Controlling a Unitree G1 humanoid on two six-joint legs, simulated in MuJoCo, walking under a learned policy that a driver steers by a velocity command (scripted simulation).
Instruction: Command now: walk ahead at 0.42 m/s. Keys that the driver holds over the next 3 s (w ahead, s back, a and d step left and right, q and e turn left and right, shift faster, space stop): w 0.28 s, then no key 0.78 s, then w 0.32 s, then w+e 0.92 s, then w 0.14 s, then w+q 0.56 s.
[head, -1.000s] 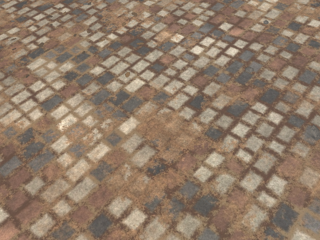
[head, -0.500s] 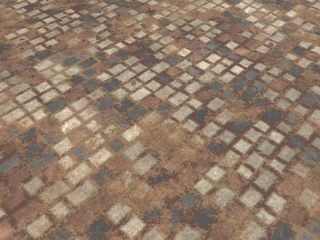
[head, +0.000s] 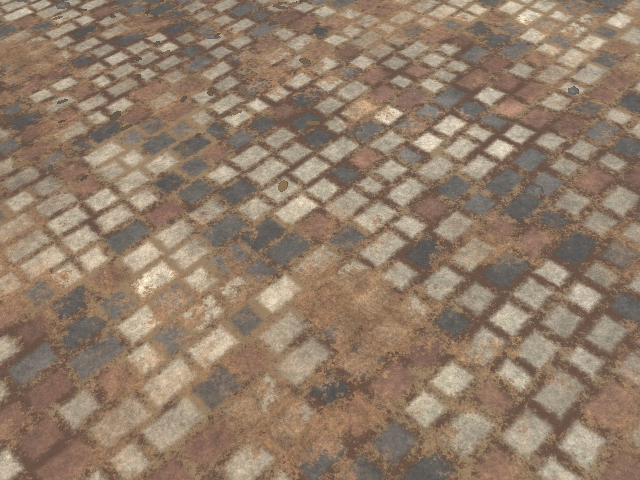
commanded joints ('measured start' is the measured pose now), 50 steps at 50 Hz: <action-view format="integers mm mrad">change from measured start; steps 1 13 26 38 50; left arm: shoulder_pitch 20 22 -108 -285 -323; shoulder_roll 153 217 86 143 130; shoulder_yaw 24 46 20 34 35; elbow -37 -19 -118 -145 -69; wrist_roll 2 -5 11 15 2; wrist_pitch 2 38 52 73 64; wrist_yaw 15 33 44 43 30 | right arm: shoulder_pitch -151 -26 -88 122 34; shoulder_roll -5 -129 -89 -27 -69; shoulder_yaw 7 -31 8 49 36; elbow -103 -80 61 189 261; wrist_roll -3 7 -39 -37 -19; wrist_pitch -16 -32 -42 14 71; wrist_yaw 11 33 12 -18 -39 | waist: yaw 13 -170 -4 -112 -78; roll -106 -154 45 -206 -44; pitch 83 -90 -67 -125 -79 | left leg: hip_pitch -201 383 285 287 382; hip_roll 18 -114 112 -50 -25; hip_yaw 16 89 -17 14 7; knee -146 -484 -760 -550 -560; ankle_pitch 112 148 723 -137 95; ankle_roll -29 101 218 -14 -20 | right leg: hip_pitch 75 105 -347 -51 -90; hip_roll -216 -231 -129 -234 -103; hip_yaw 167 42 70 232 103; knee -147 264 575 146 218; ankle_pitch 322 944 58 435 496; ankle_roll -118 -54 100 -94 -34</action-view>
